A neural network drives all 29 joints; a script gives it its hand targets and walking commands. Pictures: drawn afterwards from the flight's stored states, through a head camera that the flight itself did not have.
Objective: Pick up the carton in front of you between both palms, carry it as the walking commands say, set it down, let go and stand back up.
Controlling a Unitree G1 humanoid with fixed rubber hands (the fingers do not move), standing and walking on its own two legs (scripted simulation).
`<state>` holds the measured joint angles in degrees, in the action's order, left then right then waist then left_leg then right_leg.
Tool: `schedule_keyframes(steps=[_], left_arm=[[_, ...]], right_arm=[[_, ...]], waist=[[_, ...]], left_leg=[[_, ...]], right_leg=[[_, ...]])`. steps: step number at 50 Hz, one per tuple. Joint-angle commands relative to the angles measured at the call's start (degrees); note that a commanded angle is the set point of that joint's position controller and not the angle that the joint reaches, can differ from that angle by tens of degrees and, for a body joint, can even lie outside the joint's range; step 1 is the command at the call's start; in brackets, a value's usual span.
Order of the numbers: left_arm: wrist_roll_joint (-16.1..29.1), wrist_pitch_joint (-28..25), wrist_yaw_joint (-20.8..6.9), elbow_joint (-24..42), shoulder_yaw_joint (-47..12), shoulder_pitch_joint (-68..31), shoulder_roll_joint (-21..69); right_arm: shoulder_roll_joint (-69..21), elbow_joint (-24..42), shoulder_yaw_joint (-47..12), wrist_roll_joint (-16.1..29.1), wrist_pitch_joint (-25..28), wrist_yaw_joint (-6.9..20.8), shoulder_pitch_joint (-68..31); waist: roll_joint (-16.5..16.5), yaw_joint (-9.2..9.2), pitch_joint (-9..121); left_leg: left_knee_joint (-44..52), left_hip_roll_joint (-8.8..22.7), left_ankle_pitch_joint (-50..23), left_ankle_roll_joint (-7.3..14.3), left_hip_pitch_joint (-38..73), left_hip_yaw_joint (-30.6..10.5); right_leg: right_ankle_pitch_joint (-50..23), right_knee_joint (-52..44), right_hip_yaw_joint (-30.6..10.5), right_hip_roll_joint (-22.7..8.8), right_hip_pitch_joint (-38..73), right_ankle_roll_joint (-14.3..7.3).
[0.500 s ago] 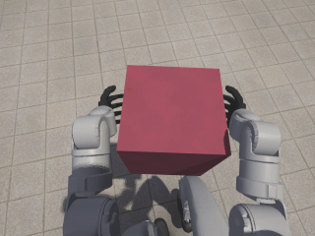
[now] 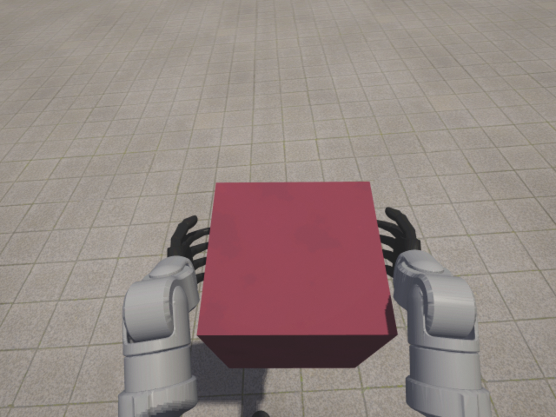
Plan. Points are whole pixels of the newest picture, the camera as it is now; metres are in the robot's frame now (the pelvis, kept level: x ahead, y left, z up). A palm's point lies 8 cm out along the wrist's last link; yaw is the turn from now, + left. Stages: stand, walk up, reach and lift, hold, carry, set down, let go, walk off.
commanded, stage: carry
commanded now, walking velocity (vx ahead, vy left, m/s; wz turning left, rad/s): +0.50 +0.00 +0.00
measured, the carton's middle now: (292, 284) +0.31 +0.02 +0.02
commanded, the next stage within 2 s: none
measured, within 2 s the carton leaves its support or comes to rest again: neither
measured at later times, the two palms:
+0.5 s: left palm (226, 135) +0.61 +0.15 +0.09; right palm (377, 130) +0.60 -0.15 +0.09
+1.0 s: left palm (238, 60) +0.96 +0.17 +0.09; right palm (350, 55) +0.93 -0.13 +0.09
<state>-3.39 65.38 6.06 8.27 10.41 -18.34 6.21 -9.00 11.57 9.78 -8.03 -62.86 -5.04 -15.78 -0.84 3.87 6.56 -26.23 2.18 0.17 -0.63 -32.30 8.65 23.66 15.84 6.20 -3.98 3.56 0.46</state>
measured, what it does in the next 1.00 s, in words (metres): walks ahead: left foot, then right foot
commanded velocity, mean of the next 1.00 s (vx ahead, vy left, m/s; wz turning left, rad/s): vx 0.50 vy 0.00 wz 0.00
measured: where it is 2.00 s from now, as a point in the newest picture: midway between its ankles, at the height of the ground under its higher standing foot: (296, 202)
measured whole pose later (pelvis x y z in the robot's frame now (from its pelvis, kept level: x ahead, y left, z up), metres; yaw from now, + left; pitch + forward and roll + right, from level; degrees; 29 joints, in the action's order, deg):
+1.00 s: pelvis +0.68 +0.04 +0.01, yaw -4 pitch +6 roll +0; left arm -6.6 70.9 5.4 19.9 6.6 -9.0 7.6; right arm -7.8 18.6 6.2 -5.4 -67.9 -5.0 -9.7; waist -0.5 -2.3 5.8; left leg -22.8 4.4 13.7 0.7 -15.1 12.6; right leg 22.8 51.7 6.2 -4.4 -28.8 -0.1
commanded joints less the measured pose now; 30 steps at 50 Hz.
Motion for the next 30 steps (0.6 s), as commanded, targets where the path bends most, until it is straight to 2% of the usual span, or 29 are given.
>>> schedule_keyframes(steps=[1,2,3,4,5,6,7,8,9,10,11,12,13,14,15,16,17,18,19,20,21,22,23,24,26,27,28,29,30], left_arm=[[18.8,3.32,-16.62,5.81,-40.14,-19.92,52.25],[17.73,3.32,-17.23,7.01,-39.89,-19.05,52.7],[20.01,3.03,-17.06,11.96,-42.37,-23.35,54.19],[20.95,3.23,-16.89,12.14,-41.94,-27.04,53.97],[22.2,2.61,-16.43,16.53,-43.87,-29.78,54.8],[20.91,3.0,-15.85,15.56,-42.79,-27.28,53.78],[21.07,2.5,-15.34,17.83,-44.56,-26.97,52.61],[20.52,2.52,-14.59,16.07,-45.39,-24.32,52.56],[19.75,2.87,-14.41,14.99,-43.35,-20.28,51.71],[17.29,3.12,-14.05,15.08,-42.5,-18.71,51.02],[17.41,3.39,-13.88,11.94,-43.38,-16.7,51.71],[17.05,3.59,-14.23,11.61,-43.04,-14.48,51.59],[18.16,3.72,-14.5,12.94,-43.53,-14.72,50.5],[18.35,3.58,-14.34,13.78,-43.44,-17.82,51.24],[18.61,3.76,-14.46,11.85,-43.84,-16.46,51.1],[18.5,3.6,-14.64,14.81,-44.59,-17.85,52.05],[18.94,3.66,-14.44,14.09,-44.8,-17.93,51.29],[18.56,3.46,-14.44,15.4,-44.63,-17.42,49.84],[19.14,3.79,-14.34,15.0,-44.02,-18.13,50.95],[19.3,3.69,-14.33,14.13,-44.86,-16.17,51.35],[19.3,3.78,-15.02,14.63,-42.8,-17.27,49.51],[19.79,4.25,-15.01,11.16,-44.07,-15.89,49.42],[18.82,3.48,-15.07,12.24,-43.5,-17.04,47.38],[17.72,4.14,-15.23,8.53,-42.98,-15.77,46.31],[20.47,3.09,-15.51,11.34,-45.59,-21.8,51.31],[20.41,2.55,-15.37,12.5,-47.24,-24.55,51.55],[21.87,2.14,-15.68,15.03,-45.6,-25.76,52.48],[23.23,1.95,-15.8,16.92,-47.94,-27.23,54.93],[24.34,1.73,-16.22,14.47,-46.94,-24.49,55.58]], right_arm=[[-50.89,1.84,-42.14,20.05,-4.8,12.98,-18.11],[-53.34,3.22,-42.78,20.43,-4.82,13.34,-18.6],[-54.54,7.45,-43.17,22.77,-4.55,14.08,-21.54],[-54.93,8.56,-45.5,25.7,-4.53,14.32,-25.27],[-56.89,11.24,-45.45,27.17,-4.06,14.29,-25.6],[-55.37,9.87,-45.65,27.21,-4.39,13.79,-25.26],[-55.86,11.63,-45.18,27.49,-4.49,13.92,-24.08],[-54.05,8.91,-42.96,28.12,-5.16,13.9,-22.53],[-52.41,7.3,-43.85,26.68,-5.6,13.87,-18.52],[-52.32,6.13,-43.21,26.05,-6.04,14.33,-16.21],[-50.38,5.02,-43.53,25.39,-6.5,14.19,-14.45],[-49.62,5.03,-42.55,24.53,-6.79,14.32,-13.89],[-50.85,6.16,-43.64,25.89,-6.52,14.54,-16.04],[-50.48,6.04,-43.98,25.41,-6.5,14.92,-15.57],[-51.24,7.28,-44.47,26.47,-6.53,14.94,-17.66],[-49.93,9.18,-43.82,25.77,-6.3,14.99,-17.57],[-49.93,8.08,-43.82,26.17,-6.6,14.81,-17.98],[-49.1,6.91,-42.87,25.62,-7.13,15.02,-15.73],[-50.17,8.53,-44.05,25.9,-6.85,15.11,-17.88],[-47.29,9.99,-44.14,24.25,-6.79,14.89,-16.03],[-49.1,7.11,-44.38,24.85,-6.95,14.59,-16.85],[-46.18,7.27,-42.85,24.26,-7.25,14.68,-16.88],[-46.8,7.01,-44.85,23.78,-7.71,14.62,-17.48],[-45.56,3.31,-43.1,24.38,-8.3,14.48,-19.36],[-49.95,4.4,-43.99,23.91,-6.87,15.02,-20.6],[-51.08,2.17,-43.52,24.27,-6.35,15.11,-20.77],[-52.18,2.39,-43.82,23.85,-5.68,15.08,-20.11],[-53.63,5.19,-44.26,23.36,-4.87,14.84,-19.71],[-53.86,6.25,-45.0,23.4,-4.82,14.29,-19.77]], waist=[[13.35,-4.92,23.41],[11.1,-4.49,24.6],[4.63,-4.9,23.52],[3.43,-5.43,19.32],[3.19,-4.95,16.52],[3.05,-4.39,14.86],[6.32,-4.49,15.88],[7.0,-4.83,14.8],[6.86,-4.25,14.58],[8.81,-4.25,15.09],[10.69,-4.57,14.27],[10.53,-4.28,12.51],[9.8,-5.16,11.88],[7.86,-4.82,10.24],[6.14,-5.5,10.72],[8.93,-5.1,11.79],[8.97,-5.0,11.15],[9.67,-5.66,10.09],[8.39,-5.12,11.07],[6.91,-4.07,11.4],[4.22,-3.57,14.36],[-0.08,-2.23,16.71],[-14.23,-1.33,17.64],[-16.6,-0.91,13.68],[-4.56,-1.53,11.68],[0.09,-1.45,12.28],[-1.1,-1.99,14.09],[-5.03,-1.91,14.13],[-6.5,-1.66,14.43]], left_leg=[[3.87,20.7,-16.8,12.21,55.71,-26.89],[8.54,22.93,-8.99,16.88,50.75,-35.05],[8.76,21.88,1.4,15.46,47.75,-30.19],[11.22,20.14,8.06,13.09,38.79,-27.01],[13.97,18.73,14.68,10.67,29.74,-22.23],[16.05,17.56,16.11,9.98,27.8,-20.79],[16.36,15.15,16.38,8.5,27.15,-15.71],[18.28,15.47,17.26,8.54,27.98,-16.25],[18.13,17.2,15.41,9.5,28.23,-13.99],[18.48,16.6,15.95,9.26,27.84,-11.25],[17.94,13.57,13.68,8.84,28.68,-9.01],[17.72,13.49,11.61,8.04,27.37,-6.78],[16.59,13.24,9.03,8.62,29.9,-6.91],[16.67,14.26,4.87,9.15,27.76,-6.34],[16.38,14.43,7.88,8.73,27.4,-5.29],[16.23,13.72,7.63,8.38,28.05,-5.08],[13.36,13.51,5.43,7.28,30.96,-4.46],[12.2,12.13,0.72,6.9,32.14,-3.75],[8.13,11.49,-3.65,6.43,31.99,-2.08],[1.21,10.11,-7.14,4.23,29.2,1.42],[-5.57,8.07,-7.37,1.6,22.19,3.98],[-19.3,4.4,-2.14,-0.95,10.33,4.69],[-28.82,-0.65,14.15,-1.26,-4.37,1.75],[-35.23,-0.56,30.93,-0.38,-12.77,-3.01],[-37.37,3.1,32.5,0.94,-12.76,-6.1],[-32.43,3.56,29.92,1.41,-11.79,-6.79],[-28.09,3.31,29.2,1.05,-8.37,-6.44],[-23.73,4.16,25.96,0.59,-7.94,-5.84],[-20.74,3.77,22.26,0.46,-5.26,-3.53]], right_leg=[[-7.02,51.91,3.87,4.3,-36.4,2.84],[4.12,63.06,-3.65,3.2,-38.95,1.24],[2.64,60.33,-7.12,0.33,-40.68,-1.3],[1.53,57.48,-7.62,-1.74,-39.72,-1.45],[-2.09,54.12,-8.74,-3.94,-36.61,-1.81],[-2.67,48.03,-7.36,-3.65,-35.13,-1.76],[-5.61,45.37,-5.73,-3.48,-33.23,-1.67],[-5.96,41.77,-4.29,-2.63,-34.96,-1.88],[-4.83,37.68,-4.01,-3.26,-34.82,-2.3],[-9.05,37.38,-3.15,-3.74,-35.23,-1.9],[-10.16,31.44,-1.85,-2.78,-34.9,-1.06],[-12.01,27.78,-1.03,-2.43,-33.42,-0.6],[-11.17,21.97,1.35,-0.81,-34.99,-0.65],[-14.34,21.65,1.93,-1.66,-33.78,-0.23],[-13.84,18.22,3.14,-0.26,-32.16,-0.13],[-15.42,17.16,3.21,-0.44,-29.83,-0.35],[-11.54,13.42,5.33,0.97,-29.56,-0.47],[-14.79,12.82,6.2,1.52,-30.21,-0.77],[-15.78,9.74,8.4,2.68,-26.06,-0.38],[-15.18,8.53,7.87,2.44,-19.31,-0.99],[-13.57,10.29,5.1,-0.28,-8.24,-3.3],[-11.5,7.8,-8.62,-8.26,3.42,-7.93],[-12.4,3.57,-25.54,-16.4,11.15,-14.05],[-23.45,0.67,-30.69,-20.59,12.31,-16.36],[-36.73,2.48,-23.42,-19.8,6.49,-14.48],[-34.53,1.88,-21.04,-19.05,6.55,-13.01],[-30.4,0.12,-16.5,-18.61,4.35,-11.36],[-24.95,-1.6,-15.0,-17.52,3.05,-11.03],[-24.35,-2.68,-11.77,-16.59,1.31,-10.08]])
